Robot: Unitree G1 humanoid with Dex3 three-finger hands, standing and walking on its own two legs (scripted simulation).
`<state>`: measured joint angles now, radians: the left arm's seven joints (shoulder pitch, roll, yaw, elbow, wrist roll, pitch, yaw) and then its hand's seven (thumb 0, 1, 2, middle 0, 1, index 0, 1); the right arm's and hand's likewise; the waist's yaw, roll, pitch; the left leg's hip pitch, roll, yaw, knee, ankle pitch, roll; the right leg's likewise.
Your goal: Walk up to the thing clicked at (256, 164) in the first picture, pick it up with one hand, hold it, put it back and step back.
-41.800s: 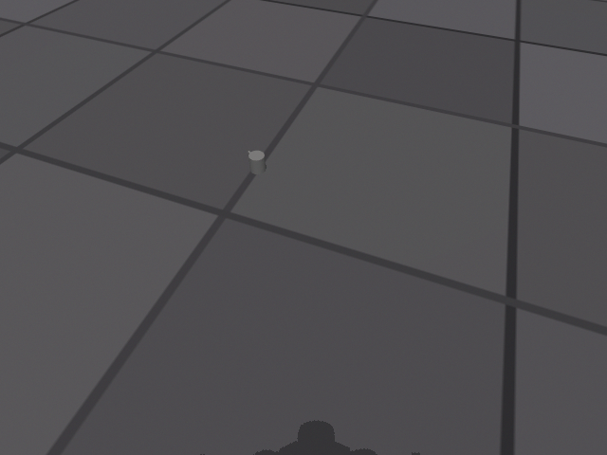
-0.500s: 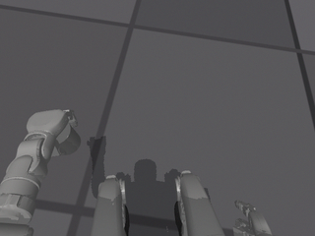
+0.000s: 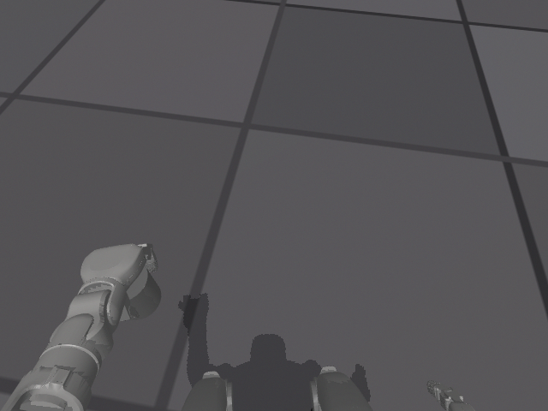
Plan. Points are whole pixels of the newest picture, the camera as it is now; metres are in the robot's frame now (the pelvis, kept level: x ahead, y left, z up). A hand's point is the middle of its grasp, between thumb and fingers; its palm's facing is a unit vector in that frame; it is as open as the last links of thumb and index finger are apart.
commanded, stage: lift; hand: left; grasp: from above
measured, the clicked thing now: (125, 284) +0.36 +0.25 -0.11
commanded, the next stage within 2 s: hold in 0.24 s
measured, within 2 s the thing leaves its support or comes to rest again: neither
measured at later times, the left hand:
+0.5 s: hand (117, 263) +0.35 +0.23 -0.02, palm faces -0.45 -0.08 -0.89, open 9.9 cm
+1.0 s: hand (115, 260) +0.34 +0.22 +0.02, palm faces -0.45 -0.07 -0.89, open 9.9 cm
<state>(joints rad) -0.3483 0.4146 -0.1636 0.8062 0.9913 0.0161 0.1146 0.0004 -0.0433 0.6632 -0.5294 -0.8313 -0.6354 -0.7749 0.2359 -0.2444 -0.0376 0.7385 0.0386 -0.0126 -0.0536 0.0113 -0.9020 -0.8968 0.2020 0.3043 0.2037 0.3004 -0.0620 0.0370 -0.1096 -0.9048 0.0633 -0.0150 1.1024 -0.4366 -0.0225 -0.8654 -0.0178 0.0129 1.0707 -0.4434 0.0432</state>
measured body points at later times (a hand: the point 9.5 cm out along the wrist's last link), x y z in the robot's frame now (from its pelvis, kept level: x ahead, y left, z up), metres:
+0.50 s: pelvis +0.04 +0.00 +0.05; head +0.08 +0.00 +0.50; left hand +0.37 +0.23 +0.03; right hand +0.14 -0.26 -0.07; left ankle +0.06 +0.13 -0.66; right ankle +0.05 -0.15 -0.66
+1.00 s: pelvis +0.04 +0.00 +0.07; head +0.06 -0.02 +0.52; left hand +0.36 +0.22 +0.07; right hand +0.16 -0.27 -0.05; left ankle +0.06 +0.13 -0.66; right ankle +0.05 -0.15 -0.66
